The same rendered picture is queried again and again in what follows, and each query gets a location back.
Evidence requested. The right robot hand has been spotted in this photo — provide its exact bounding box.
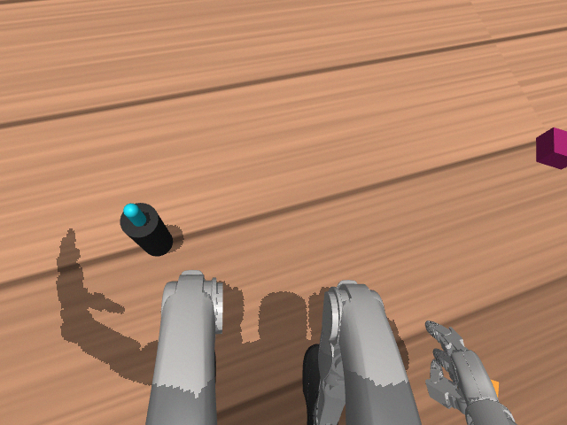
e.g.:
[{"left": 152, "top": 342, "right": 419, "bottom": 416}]
[{"left": 425, "top": 321, "right": 500, "bottom": 414}]

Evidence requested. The right robot foot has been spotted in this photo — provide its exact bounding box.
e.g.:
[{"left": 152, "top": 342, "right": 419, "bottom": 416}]
[{"left": 302, "top": 344, "right": 338, "bottom": 425}]

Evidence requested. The right robot arm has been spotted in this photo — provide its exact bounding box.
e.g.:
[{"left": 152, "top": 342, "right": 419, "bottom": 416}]
[{"left": 465, "top": 400, "right": 517, "bottom": 425}]

